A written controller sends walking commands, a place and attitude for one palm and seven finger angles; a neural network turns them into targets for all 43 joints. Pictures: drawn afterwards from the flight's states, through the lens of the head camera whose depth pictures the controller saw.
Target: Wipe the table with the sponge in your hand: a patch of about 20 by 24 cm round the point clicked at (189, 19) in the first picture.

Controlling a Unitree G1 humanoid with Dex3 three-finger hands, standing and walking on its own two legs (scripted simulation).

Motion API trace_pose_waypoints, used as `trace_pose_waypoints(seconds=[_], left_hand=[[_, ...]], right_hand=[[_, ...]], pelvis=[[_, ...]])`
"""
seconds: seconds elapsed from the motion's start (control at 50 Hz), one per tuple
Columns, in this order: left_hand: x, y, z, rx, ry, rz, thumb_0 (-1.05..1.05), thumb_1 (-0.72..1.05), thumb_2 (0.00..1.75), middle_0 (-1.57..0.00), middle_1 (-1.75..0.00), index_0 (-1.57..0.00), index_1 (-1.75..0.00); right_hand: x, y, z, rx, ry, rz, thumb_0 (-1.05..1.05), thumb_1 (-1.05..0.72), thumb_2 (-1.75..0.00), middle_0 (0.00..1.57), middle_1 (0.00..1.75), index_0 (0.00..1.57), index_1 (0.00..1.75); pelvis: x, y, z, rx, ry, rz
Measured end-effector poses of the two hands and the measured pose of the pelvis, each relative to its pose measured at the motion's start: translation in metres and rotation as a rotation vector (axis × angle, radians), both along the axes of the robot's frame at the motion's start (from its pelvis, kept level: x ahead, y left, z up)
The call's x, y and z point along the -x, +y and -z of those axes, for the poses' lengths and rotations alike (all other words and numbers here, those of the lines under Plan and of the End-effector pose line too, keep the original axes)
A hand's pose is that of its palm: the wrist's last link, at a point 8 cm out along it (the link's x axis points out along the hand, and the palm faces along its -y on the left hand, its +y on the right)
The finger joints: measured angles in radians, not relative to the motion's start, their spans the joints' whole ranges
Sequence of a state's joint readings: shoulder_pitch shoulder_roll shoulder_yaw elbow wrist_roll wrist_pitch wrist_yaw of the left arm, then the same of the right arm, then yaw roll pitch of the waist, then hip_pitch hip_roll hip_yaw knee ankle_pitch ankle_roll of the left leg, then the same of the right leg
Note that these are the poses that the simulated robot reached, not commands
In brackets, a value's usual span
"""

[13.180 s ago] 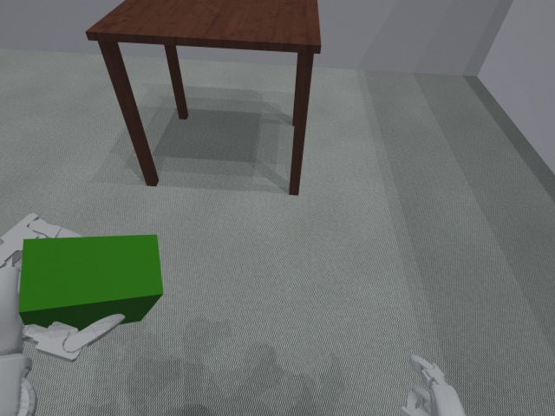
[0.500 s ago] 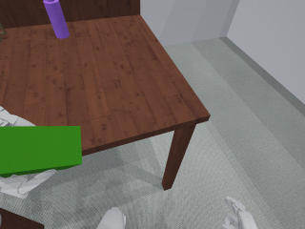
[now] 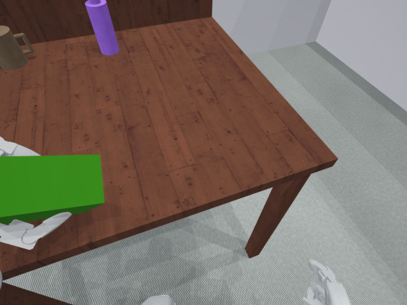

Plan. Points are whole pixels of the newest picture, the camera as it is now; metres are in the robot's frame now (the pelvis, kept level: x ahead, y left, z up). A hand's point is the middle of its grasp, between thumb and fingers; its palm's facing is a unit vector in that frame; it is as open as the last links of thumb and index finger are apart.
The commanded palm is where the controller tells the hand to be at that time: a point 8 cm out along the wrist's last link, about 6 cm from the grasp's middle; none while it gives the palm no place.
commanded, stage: shuffle to correct the standing spot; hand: left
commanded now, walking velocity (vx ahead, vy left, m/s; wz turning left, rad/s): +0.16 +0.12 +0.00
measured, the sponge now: (61, 189) +0.24 +0.23 +0.16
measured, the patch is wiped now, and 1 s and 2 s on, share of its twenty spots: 0.00 0.00 0.00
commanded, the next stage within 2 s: come to a stop and stand still in 0.14 s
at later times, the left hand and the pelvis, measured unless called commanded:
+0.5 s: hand (2, 171) +0.25 +0.31 +0.18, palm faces +0.42 -0.84 -0.34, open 10.5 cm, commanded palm +0.19 +0.34 +0.20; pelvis +0.03 +0.07 +0.01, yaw +0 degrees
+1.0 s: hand out of the picture +0.25 +0.32 +0.19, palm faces +0.40 -0.81 -0.43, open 10.5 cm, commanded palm +0.18 +0.34 +0.20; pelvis +0.02 +0.06 +0.03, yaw +0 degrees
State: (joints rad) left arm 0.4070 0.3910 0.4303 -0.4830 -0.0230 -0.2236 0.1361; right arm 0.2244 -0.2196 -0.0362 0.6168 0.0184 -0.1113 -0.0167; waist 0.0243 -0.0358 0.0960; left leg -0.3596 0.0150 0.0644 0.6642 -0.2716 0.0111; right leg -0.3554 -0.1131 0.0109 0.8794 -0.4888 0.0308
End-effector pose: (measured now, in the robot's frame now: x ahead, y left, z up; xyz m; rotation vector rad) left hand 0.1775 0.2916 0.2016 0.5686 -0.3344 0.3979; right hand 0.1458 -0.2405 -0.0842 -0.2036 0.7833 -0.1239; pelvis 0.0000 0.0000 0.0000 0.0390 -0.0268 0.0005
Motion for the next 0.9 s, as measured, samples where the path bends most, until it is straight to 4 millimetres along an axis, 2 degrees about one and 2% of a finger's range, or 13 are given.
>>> trace_pose_waypoints(seconds=[0.08,0.16,0.2,0.28,0.34,0.4,0.48,0.56,0.66,0.7,0.78,0.9], left_hand=[[-0.012,0.002,0.005,0.035,0.018,0.014,-0.01,-0.53,1.01,-0.69,-1.35,-0.71,-1.34],[-0.010,-0.012,-0.008,-0.008,0.006,0.076,-0.01,-0.53,1.01,-0.69,-1.35,-0.71,-1.34],[-0.008,-0.010,-0.016,-0.024,0.002,0.089,-0.01,-0.53,1.01,-0.69,-1.35,-0.71,-1.34],[-0.006,0.015,-0.020,-0.007,0.028,0.032,-0.01,-0.53,1.01,-0.69,-1.35,-0.71,-1.34],[-0.009,0.038,-0.011,0.030,0.059,-0.031,-0.01,-0.53,1.01,-0.69,-1.35,-0.71,-1.34],[-0.015,0.052,0.004,0.101,0.061,-0.048,-0.01,-0.53,1.01,-0.69,-1.35,-0.71,-1.34],[-0.029,0.058,0.013,0.146,0.019,0.011,-0.01,-0.53,1.01,-0.69,-1.35,-0.71,-1.34],[-0.033,0.058,-0.001,0.105,-0.006,0.063,-0.01,-0.53,1.01,-0.69,-1.35,-0.71,-1.34],[-0.019,0.055,-0.021,0.036,0.004,0.091,-0.01,-0.53,1.01,-0.69,-1.35,-0.71,-1.34],[-0.013,0.057,-0.019,0.044,0.039,0.072,-0.01,-0.53,1.01,-0.69,-1.35,-0.71,-1.34],[-0.005,0.064,-0.002,0.114,0.108,0.000,-0.01,-0.53,1.01,-0.69,-1.35,-0.71,-1.34],[-0.013,0.063,0.014,0.200,0.133,-0.037,-0.01,-0.53,1.01,-0.69,-1.35,-0.71,-1.34]], right_hand=[[-0.010,0.015,-0.006,-0.028,-0.048,0.009,0.02,-0.90,-0.90,0.20,0.30,0.20,0.30],[-0.021,0.029,-0.007,-0.063,-0.096,-0.014,0.01,-0.90,-0.90,0.20,0.30,0.20,0.30],[-0.024,0.033,-0.006,-0.067,-0.079,-0.021,0.01,-0.90,-0.90,0.20,0.30,0.20,0.30],[-0.025,0.040,-0.012,-0.059,-0.019,-0.024,0.01,-0.90,-0.90,0.20,0.30,0.20,0.30],[-0.026,0.046,-0.018,-0.031,0.001,-0.032,0.01,-0.90,-0.90,0.20,0.30,0.20,0.30],[-0.034,0.053,-0.022,0.016,-0.022,-0.038,0.01,-0.90,-0.90,0.21,0.30,0.20,0.30],[-0.047,0.068,-0.028,0.045,-0.067,-0.014,0.01,-0.90,-0.90,0.20,0.30,0.20,0.30],[-0.057,0.093,-0.042,0.009,-0.129,-0.049,0.02,-0.90,-0.90,0.20,0.30,0.20,0.30],[-0.058,0.111,-0.048,-0.059,-0.160,-0.082,0.01,-0.90,-0.90,0.21,0.30,0.20,0.30],[-0.054,0.112,-0.046,-0.071,-0.145,-0.082,0.01,-0.90,-0.90,0.21,0.30,0.20,0.30],[-0.044,0.105,-0.040,-0.051,-0.099,-0.074,0.01,-0.90,-0.90,0.21,0.30,0.20,0.30],[-0.034,0.086,-0.033,0.008,-0.040,-0.049,0.01,-0.90,-0.90,0.21,0.30,0.20,0.30]], pelvis=[[0.000,0.007,-0.002,-0.007,-0.001,0.002],[-0.005,0.011,-0.001,0.011,0.007,-0.005],[-0.009,0.015,-0.004,0.025,0.005,-0.015],[-0.019,0.026,-0.018,0.011,0.013,-0.004],[-0.024,0.035,-0.024,-0.003,0.010,-0.002],[-0.028,0.050,-0.020,0.012,-0.008,0.001],[-0.027,0.065,-0.013,0.017,-0.033,0.010],[-0.022,0.067,-0.017,0.017,-0.026,0.006],[-0.018,0.066,-0.023,0.058,-0.013,-0.001],[-0.018,0.065,-0.024,0.067,-0.004,0.001],[-0.019,0.065,-0.026,0.069,0.000,0.003],[-0.021,0.065,-0.027,0.068,-0.005,-0.005]])
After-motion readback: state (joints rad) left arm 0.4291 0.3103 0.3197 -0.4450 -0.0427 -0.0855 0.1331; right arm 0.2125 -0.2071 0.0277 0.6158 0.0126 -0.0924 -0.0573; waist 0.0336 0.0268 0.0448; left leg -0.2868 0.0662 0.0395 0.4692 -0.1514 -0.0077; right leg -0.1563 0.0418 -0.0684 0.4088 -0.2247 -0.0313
